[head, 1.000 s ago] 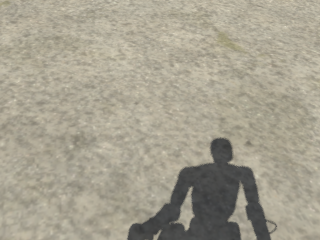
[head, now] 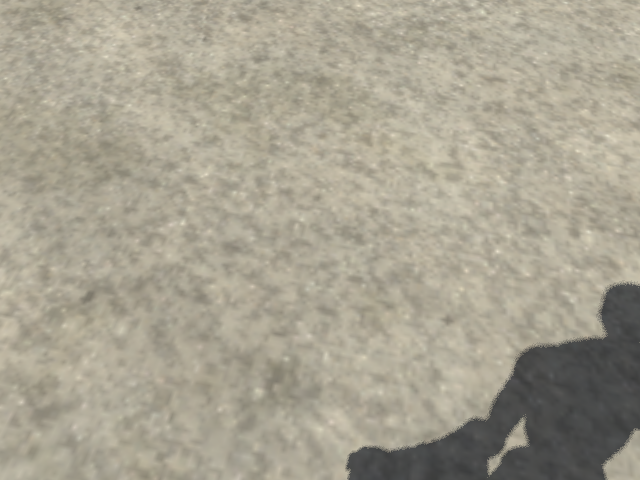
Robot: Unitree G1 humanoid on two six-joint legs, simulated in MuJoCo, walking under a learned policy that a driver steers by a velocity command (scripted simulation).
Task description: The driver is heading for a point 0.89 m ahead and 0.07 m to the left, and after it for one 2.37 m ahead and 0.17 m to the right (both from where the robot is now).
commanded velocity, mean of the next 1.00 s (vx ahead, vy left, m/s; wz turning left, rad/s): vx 0.50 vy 0.00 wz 0.39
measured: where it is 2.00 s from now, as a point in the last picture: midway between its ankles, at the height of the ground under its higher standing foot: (250, 267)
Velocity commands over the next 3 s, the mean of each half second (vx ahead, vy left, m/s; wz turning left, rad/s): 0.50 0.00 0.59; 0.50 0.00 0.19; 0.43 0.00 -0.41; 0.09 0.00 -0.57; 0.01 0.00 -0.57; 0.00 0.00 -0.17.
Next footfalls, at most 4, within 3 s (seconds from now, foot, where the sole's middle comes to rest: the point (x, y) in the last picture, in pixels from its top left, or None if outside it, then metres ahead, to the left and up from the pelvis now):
0.44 right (383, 469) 0.45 -0.10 -0.75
0.92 left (218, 391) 0.60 0.25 -0.75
1.46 right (296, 260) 0.94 0.10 -0.75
1.94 left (211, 243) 0.98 0.31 -0.75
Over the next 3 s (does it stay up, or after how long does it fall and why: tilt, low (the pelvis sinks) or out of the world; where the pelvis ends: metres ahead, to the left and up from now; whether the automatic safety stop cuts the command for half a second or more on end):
stays up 0.89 0.18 0.02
